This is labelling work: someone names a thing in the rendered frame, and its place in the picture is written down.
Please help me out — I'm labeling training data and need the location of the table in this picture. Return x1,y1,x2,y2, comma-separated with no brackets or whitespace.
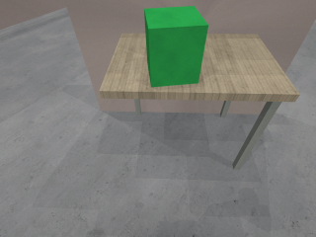
99,33,300,170

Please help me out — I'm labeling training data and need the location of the carton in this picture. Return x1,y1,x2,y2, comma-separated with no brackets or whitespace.
144,6,208,88

